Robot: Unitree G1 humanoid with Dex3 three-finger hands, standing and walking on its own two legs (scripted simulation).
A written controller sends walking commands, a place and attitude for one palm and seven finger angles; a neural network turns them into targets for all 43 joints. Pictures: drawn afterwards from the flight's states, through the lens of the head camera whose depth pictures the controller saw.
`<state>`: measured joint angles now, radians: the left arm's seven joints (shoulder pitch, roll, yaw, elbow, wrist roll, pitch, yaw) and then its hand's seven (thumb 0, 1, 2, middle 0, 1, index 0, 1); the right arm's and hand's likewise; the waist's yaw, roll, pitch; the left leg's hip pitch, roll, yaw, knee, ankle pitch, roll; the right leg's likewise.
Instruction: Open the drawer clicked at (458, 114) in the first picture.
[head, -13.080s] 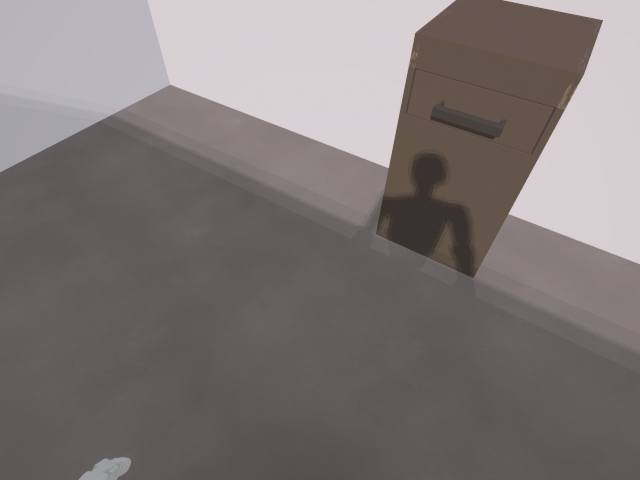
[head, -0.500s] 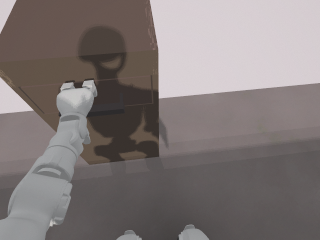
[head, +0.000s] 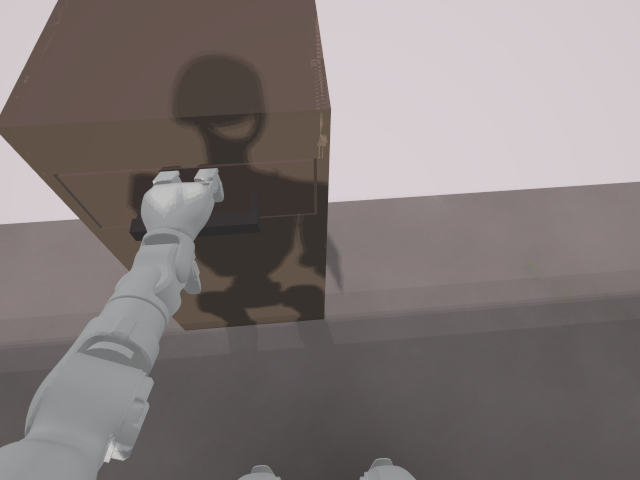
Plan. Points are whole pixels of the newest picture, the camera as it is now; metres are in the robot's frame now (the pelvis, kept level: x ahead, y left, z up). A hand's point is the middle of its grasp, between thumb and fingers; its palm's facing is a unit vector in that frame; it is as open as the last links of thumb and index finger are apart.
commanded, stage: move the hooked fingers above the handle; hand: left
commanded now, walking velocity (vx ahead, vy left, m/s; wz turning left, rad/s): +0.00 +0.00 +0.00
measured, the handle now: (198, 213) +0.52 +0.19 -0.07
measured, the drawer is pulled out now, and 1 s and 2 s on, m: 0.00 0.00 0.00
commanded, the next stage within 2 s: none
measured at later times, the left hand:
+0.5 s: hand (211, 220) +0.46 +0.15 +0.00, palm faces -0.04 -0.08 -1.00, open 13.8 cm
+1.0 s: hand (204, 206) +0.48 +0.15 +0.01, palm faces +0.12 -0.08 -0.99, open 13.8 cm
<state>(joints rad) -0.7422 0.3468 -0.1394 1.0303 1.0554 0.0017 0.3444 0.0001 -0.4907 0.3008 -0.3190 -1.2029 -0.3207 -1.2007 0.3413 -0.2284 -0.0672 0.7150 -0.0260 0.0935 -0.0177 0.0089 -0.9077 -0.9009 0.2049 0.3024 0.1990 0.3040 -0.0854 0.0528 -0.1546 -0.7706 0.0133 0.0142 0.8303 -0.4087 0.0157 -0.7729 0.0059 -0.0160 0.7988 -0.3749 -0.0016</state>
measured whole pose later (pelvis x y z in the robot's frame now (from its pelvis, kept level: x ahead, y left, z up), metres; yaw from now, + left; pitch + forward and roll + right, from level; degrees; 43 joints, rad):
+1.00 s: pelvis -0.01 +0.00 -0.02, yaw +0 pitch +22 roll -1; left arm -0.79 0.34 -0.06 1.00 1.15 -0.06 0.52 0.00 -0.49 0.30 -0.32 -1.20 -0.32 -1.20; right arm 0.29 -0.25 -0.06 0.72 -0.05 0.08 -0.01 0.01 -0.91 -0.90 0.20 0.30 0.20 0.30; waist -0.12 0.05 -0.18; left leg -0.87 0.01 0.01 0.94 -0.44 0.02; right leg -0.88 0.01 -0.02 0.90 -0.41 0.00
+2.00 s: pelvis -0.01 +0.00 -0.02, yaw -1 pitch +23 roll -1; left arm -0.77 0.38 -0.02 1.06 1.14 0.02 0.49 0.00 -0.49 0.30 -0.32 -1.20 -0.32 -1.20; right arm 0.31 -0.26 -0.06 0.71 -0.04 0.08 0.00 0.01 -0.91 -0.90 0.20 0.30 0.20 0.30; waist -0.12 0.05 -0.16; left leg -0.89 0.02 0.02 0.93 -0.44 0.01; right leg -0.90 0.01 -0.01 0.90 -0.40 -0.01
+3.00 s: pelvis +0.00 -0.01 -0.01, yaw -1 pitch +22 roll +0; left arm -0.76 0.37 -0.04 1.08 1.11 0.12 0.48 0.00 -0.49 0.30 -0.32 -1.20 -0.32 -1.20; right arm 0.29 -0.24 -0.06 0.70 -0.03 0.10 -0.01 0.01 -0.91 -0.90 0.20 0.30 0.20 0.30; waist -0.10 0.06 -0.15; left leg -0.83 0.02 0.03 0.87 -0.42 0.01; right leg -0.85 0.02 0.01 0.86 -0.39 -0.01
